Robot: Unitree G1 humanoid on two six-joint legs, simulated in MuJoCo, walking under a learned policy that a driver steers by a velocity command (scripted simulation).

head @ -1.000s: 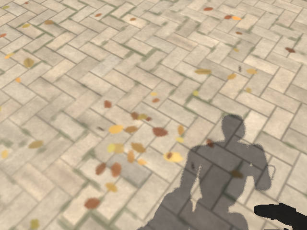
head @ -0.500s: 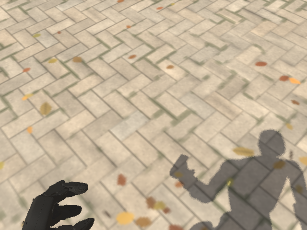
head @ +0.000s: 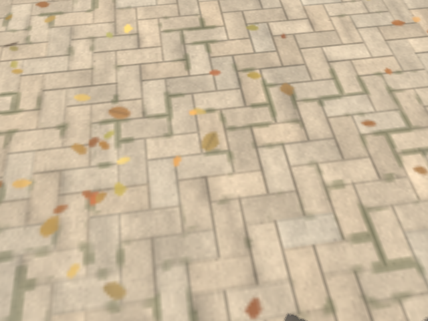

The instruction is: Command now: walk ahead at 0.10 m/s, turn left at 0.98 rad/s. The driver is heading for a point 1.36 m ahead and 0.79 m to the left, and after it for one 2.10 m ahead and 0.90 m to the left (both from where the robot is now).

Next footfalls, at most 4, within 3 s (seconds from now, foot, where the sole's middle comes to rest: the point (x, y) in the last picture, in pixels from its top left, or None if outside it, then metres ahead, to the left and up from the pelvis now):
0.30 right None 0.18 -0.15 -0.75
0.78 left None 0.02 0.01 -0.75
1.28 right None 0.19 -0.06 -0.75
1.62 left None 0.01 0.05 -0.75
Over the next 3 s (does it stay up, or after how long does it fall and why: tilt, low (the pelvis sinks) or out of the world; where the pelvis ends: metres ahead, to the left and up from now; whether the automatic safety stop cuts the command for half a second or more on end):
stays up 1.08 0.43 0.01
